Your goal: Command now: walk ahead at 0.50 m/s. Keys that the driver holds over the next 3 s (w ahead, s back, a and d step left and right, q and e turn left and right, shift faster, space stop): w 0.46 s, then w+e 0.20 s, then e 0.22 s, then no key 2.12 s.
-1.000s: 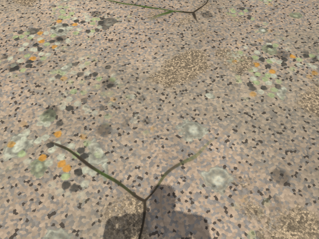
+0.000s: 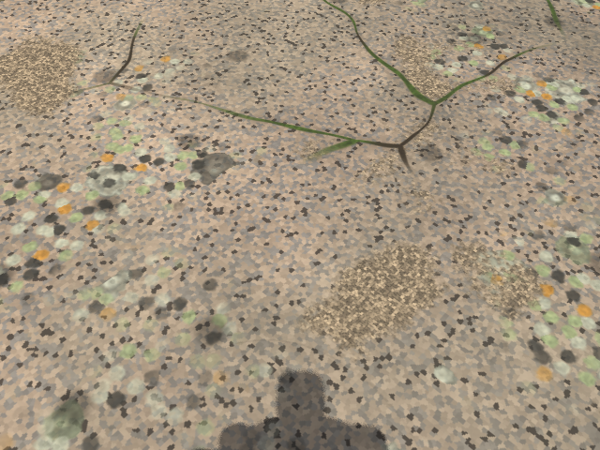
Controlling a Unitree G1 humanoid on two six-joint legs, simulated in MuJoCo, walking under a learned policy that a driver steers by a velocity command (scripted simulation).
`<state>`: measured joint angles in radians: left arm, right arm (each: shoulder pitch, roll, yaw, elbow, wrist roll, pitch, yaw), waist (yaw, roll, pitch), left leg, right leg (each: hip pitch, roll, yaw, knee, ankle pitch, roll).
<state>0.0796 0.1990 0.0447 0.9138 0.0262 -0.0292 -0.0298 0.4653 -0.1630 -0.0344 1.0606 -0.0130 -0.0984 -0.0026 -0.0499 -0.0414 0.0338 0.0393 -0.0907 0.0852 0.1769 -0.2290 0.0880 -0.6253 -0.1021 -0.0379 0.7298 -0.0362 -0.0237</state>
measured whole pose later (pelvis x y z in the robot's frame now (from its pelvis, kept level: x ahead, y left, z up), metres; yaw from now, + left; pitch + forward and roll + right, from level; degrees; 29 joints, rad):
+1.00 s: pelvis +0.47 -0.01 +0.00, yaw -14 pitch +1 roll -1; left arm 0.17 0.26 0.09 0.88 0.03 0.02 -0.01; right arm 0.26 -0.21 -0.04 0.91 -0.02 -0.08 -0.03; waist -0.01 -0.03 0.07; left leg -0.24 0.04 0.20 0.39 -0.17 0.06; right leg -0.56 -0.01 -0.01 1.00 -0.29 -0.02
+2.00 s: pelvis +0.50 -0.02 +0.00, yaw -16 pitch -2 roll +0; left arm 0.28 0.16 0.00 1.14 0.01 0.00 0.03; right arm 0.31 -0.15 0.00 1.11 -0.01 -0.01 -0.03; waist 0.01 0.00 0.02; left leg -0.13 -0.01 0.03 0.38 -0.23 0.02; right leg -0.20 0.00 -0.03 0.37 -0.14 -0.01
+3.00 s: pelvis +0.52 -0.02 +0.00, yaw -15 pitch -1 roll +0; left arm 0.31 0.12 0.00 1.18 0.01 -0.01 0.04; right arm 0.35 -0.12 0.01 1.14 -0.01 -0.02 -0.04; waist 0.00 0.00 0.03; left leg -0.11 -0.02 0.02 0.39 -0.26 0.03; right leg -0.18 -0.01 -0.03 0.40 -0.19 0.00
